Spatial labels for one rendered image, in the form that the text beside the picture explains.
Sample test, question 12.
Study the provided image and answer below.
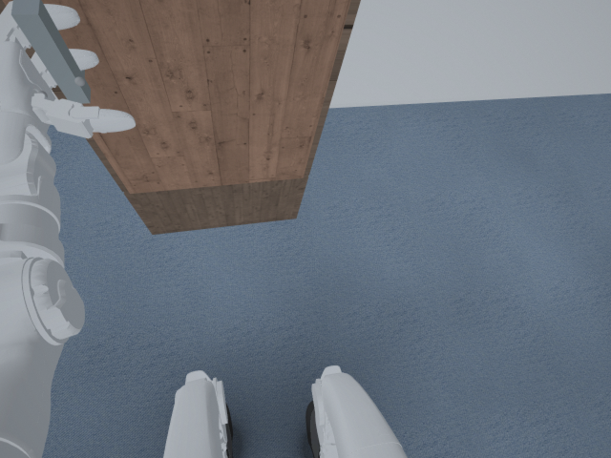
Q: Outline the robot left hand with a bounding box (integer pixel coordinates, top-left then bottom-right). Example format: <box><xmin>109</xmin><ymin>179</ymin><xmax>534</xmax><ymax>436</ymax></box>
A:
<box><xmin>0</xmin><ymin>1</ymin><xmax>136</xmax><ymax>138</ymax></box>

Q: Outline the handle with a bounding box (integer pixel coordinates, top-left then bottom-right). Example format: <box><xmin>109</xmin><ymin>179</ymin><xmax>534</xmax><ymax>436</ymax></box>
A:
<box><xmin>11</xmin><ymin>0</ymin><xmax>91</xmax><ymax>104</ymax></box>

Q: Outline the left robot upper arm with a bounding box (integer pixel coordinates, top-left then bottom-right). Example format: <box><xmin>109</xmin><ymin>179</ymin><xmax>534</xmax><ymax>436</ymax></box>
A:
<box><xmin>0</xmin><ymin>257</ymin><xmax>85</xmax><ymax>458</ymax></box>

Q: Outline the right robot thigh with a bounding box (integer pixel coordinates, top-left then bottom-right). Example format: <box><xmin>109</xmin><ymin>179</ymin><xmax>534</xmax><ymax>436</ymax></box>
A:
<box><xmin>311</xmin><ymin>372</ymin><xmax>408</xmax><ymax>458</ymax></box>

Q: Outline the right robot shin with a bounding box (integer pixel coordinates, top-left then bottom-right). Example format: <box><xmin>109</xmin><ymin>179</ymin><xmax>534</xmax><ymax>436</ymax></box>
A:
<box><xmin>315</xmin><ymin>365</ymin><xmax>354</xmax><ymax>458</ymax></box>

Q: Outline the cupboard door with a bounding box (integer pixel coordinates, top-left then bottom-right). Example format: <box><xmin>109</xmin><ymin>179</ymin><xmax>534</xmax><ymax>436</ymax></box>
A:
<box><xmin>2</xmin><ymin>0</ymin><xmax>351</xmax><ymax>194</ymax></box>

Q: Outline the robot left forearm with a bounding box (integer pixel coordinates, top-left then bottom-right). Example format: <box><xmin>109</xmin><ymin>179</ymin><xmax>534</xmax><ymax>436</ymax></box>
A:
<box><xmin>0</xmin><ymin>112</ymin><xmax>65</xmax><ymax>268</ymax></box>

